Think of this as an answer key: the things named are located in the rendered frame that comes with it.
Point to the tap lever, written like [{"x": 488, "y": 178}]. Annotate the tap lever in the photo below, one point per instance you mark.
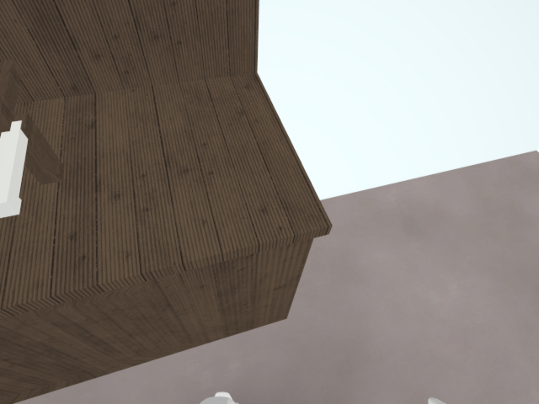
[{"x": 13, "y": 145}]

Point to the robot left shin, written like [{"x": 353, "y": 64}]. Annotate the robot left shin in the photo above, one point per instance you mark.
[{"x": 225, "y": 394}]

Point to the counter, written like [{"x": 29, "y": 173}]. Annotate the counter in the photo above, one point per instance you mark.
[{"x": 163, "y": 204}]

